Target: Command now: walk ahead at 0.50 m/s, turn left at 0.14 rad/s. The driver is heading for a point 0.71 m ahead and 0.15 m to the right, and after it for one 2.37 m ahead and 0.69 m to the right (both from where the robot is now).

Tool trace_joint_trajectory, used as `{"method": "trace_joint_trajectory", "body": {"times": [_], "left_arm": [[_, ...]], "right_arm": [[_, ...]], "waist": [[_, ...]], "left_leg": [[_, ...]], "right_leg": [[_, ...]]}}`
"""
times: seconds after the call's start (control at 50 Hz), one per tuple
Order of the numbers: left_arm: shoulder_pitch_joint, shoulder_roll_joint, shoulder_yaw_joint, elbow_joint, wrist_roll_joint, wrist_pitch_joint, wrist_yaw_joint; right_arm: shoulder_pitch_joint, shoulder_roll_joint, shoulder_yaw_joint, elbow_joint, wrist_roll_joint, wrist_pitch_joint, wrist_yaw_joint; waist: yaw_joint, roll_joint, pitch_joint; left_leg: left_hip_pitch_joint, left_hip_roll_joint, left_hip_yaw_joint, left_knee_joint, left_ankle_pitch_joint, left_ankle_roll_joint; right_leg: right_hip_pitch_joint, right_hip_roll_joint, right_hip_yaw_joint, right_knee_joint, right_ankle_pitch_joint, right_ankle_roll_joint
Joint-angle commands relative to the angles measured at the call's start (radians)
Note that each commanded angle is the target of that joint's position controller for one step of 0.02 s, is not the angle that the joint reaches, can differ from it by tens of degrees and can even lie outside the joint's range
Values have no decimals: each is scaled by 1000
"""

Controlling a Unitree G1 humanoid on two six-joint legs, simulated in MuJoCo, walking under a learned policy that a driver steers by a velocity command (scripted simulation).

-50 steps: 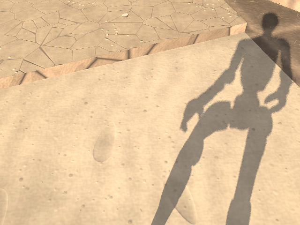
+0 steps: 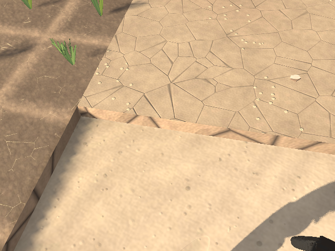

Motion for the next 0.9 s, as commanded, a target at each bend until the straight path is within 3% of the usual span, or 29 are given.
{"method": "trace_joint_trajectory", "body": {"times": [0.02,0.06,0.08,0.1,0.12,0.14,0.16,0.18,0.2,0.22,0.24,0.28,0.34,0.46,0.48,0.52,0.56,0.6,0.62,0.64,0.66,0.68,0.7,0.72,0.74,0.78,0.82,0.9], "left_arm": [[-7,187,41,-35,-11,0,4],[-13,203,45,-23,-14,11,9],[-30,209,46,-22,-18,16,12],[-25,191,37,-21,-14,18,16],[-33,143,15,-48,12,14,19],[75,24,-23,-73,19,-6,12],[19,128,1,-58,-1,-23,6],[-67,168,15,-90,-23,-33,1],[-113,156,12,-96,-18,-35,5],[-125,146,15,-93,-3,-30,7],[-102,133,16,-85,-2,-18,5],[-74,91,10,-69,-6,9,5],[-140,76,10,-92,-4,29,11],[-308,47,-2,-146,1,19,-17],[-344,34,-11,-159,83,44,-43],[-381,39,-9,-182,71,58,-65],[-378,63,-1,-195,68,60,-70],[-304,87,11,-185,74,58,-55],[-183,105,23,-151,81,50,-43],[14,155,46,-95,90,42,-29],[67,302,87,-104,79,43,-17],[62,287,85,-115,38,50,-15],[22,269,82,-99,28,56,-9],[-24,207,67,-93,27,58,-5],[-64,166,54,-93,24,58,-1],[-116,129,40,-99,19,50,-1],[-99,149,45,-90,19,36,-5],[-38,165,52,-65,23,32,-3]], "right_arm": [[-112,-61,-14,-101,7,-22,12],[-85,-84,-24,-99,4,-25,15],[-7,-106,-38,-77,-3,-25,13],[132,-149,-62,-31,-8,-22,5],[314,-221,-86,2,-16,-15,-9],[347,-304,-97,13,-20,-11,-10],[355,-207,-74,14,-9,-11,-8],[289,-176,-60,12,-7,-16,-8],[229,-153,-52,9,-10,-19,-6],[181,-122,-44,9,-16,-22,-3],[154,-101,-39,9,-25,-28,-1],[141,-98,-43,28,-23,-47,-1],[160,-122,-54,66,-32,-62,-11],[197,-156,-59,117,-25,-57,-29],[263,-118,-44,156,-41,-53,-24],[291,-136,-50,174,-44,-48,-28],[290,-162,-57,185,-48,-36,-36],[287,-190,-61,191,-52,-22,-43],[291,-192,-58,194,-50,-12,-45],[292,-177,-49,178,-49,-8,-48],[355,-75,-21,104,-25,-17,-27],[261,-120,-32,98,-48,-22,-23],[172,-133,-33,78,-45,-26,-17],[168,-115,-23,80,-38,-36,-15],[169,-110,-22,88,-45,-32,-16],[216,-105,-19,104,-70,1,-17],[219,-91,-16,104,-70,21,-12],[66,-85,-12,63,-63,24,-10]], "waist": [[-25,-131,33],[-61,-141,18],[-115,-137,-28],[-179,-118,-117],[-251,-20,-257],[-186,246,-371],[-228,150,-360],[-214,114,-212],[-186,50,-140],[-156,29,-87],[-123,46,-74],[-96,43,-58],[-102,15,-6],[-162,-5,44],[-155,-28,67],[-170,19,92],[-158,33,83],[-121,51,9],[-68,40,-67],[12,-16,-189],[-21,-273,-336],[4,-204,-383],[0,-120,-241],[-37,-71,-128],[-76,-51,-61],[-128,-81,-50],[-137,-87,-51],[-89,-108,19]], "left_leg": [[41,-26,33,-82,4,23],[114,-48,49,-129,-47,55],[241,-76,75,-170,-34,77],[450,-91,84,-183,-17,106],[747,80,-106,-147,18,166],[1025,308,-577,-255,-166,328],[997,301,-662,-331,-297,323],[880,265,-519,-350,-259,285],[753,220,-408,-368,-161,263],[647,189,-322,-398,-71,249],[573,167,-263,-430,-17,238],[494,159,-181,-485,38,240],[469,161,-73,-529,96,233],[518,142,102,-555,119,175],[489,127,153,-561,99,150],[541,141,167,-535,114,131],[648,168,183,-453,263,116],[728,179,213,-255,608,101],[717,167,238,-62,684,91],[566,140,255,217,524,66],[125,-8,257,599,-77,2],[-49,-116,63,728,-491,-9],[-123,-47,-9,727,-397,6],[-98,-4,0,639,-311,11],[-40,24,1,549,-285,9],[84,35,7,473,-269,-16],[96,28,24,418,-247,-35],[11,28,28,216,-104,-65]], "right_leg": [[-5,-274,150,-62,335,-160],[34,-288,142,-1,460,-140],[27,-266,108,93,607,-120],[-28,-220,66,259,688,-94],[-227,-171,25,554,447,-53],[-604,5,40,896,-236,8],[-718,-32,165,1016,-312,1],[-779,-77,150,1028,-227,-11],[-752,-118,129,987,-139,-9],[-715,-142,128,933,-83,-1],[-651,-164,139,907,-42,4],[-599,-167,143,874,-4,19],[-661,-156,179,776,115,38],[-636,-123,117,467,381,20],[-570,-102,26,433,370,6],[-561,-98,11,393,319,-24],[-566,-72,-8,353,193,-59],[-467,0,-49,329,40,-105],[-328,47,-57,280,18,-135],[-59,-1,42,246,24,-185],[319,-307,552,224,-21,-340],[368,-378,850,63,67,-374],[283,-332,656,67,116,-340],[137,-299,539,55,187,-307],[19,-244,456,31,256,-267],[-116,-180,364,-2,336,-245],[-157,-154,336,-24,355,-259],[-158,-133,352,-75,218,-248]]}}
